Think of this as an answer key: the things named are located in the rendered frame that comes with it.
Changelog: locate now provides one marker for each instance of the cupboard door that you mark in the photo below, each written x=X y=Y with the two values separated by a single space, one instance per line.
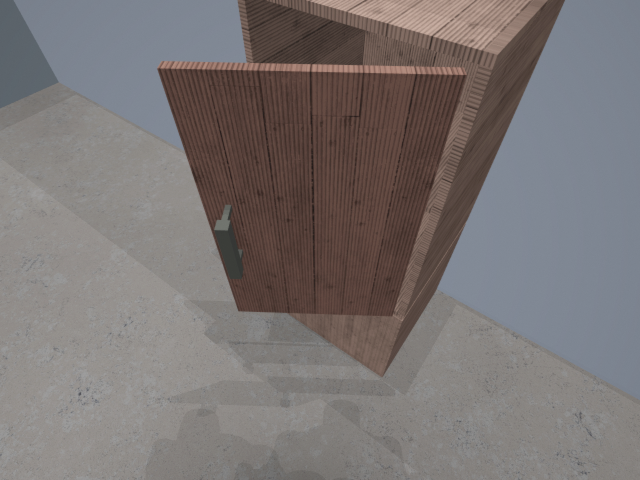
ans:
x=328 y=169

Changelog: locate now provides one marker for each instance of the handle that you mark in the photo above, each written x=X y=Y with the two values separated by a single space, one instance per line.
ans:
x=225 y=236

